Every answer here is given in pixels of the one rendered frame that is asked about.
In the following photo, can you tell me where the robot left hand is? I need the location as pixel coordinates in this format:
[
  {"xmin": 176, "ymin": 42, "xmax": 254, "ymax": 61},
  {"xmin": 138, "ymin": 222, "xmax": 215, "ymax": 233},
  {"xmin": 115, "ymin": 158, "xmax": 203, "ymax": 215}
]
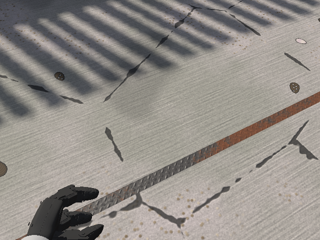
[{"xmin": 26, "ymin": 184, "xmax": 104, "ymax": 240}]

